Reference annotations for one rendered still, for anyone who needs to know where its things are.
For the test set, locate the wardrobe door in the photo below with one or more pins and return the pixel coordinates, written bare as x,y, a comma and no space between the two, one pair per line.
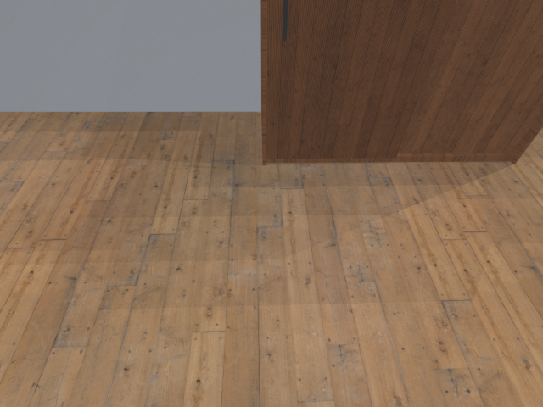
346,82
485,86

